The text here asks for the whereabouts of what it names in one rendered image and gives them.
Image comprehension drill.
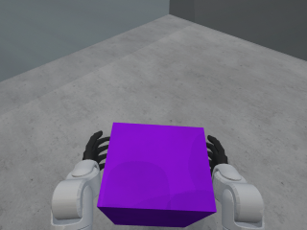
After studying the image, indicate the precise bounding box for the robot right hand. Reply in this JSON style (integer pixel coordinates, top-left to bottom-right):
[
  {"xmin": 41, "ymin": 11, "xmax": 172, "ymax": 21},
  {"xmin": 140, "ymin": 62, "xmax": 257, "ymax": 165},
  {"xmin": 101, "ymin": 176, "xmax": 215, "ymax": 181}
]
[{"xmin": 206, "ymin": 135, "xmax": 228, "ymax": 177}]

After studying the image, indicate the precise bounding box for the robot right forearm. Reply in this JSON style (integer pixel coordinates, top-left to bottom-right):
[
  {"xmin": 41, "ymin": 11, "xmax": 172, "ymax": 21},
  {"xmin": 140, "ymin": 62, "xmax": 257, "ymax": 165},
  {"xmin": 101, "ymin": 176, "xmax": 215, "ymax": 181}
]
[{"xmin": 211, "ymin": 163, "xmax": 265, "ymax": 230}]

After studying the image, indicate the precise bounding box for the robot left forearm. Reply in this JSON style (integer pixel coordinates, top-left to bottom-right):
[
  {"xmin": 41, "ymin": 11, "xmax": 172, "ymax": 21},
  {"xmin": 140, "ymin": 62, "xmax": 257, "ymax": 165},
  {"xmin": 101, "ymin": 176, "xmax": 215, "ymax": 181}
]
[{"xmin": 50, "ymin": 159, "xmax": 101, "ymax": 230}]

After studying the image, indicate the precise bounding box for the robot left hand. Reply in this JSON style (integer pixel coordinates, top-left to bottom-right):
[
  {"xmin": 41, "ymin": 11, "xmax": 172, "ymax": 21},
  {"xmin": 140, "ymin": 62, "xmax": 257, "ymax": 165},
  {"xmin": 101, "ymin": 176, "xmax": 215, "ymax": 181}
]
[{"xmin": 83, "ymin": 130, "xmax": 110, "ymax": 170}]

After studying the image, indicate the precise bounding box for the carton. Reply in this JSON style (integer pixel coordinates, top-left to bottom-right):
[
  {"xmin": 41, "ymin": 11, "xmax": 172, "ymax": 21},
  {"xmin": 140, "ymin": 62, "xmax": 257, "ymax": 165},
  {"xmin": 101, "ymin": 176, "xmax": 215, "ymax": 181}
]
[{"xmin": 97, "ymin": 122, "xmax": 217, "ymax": 228}]

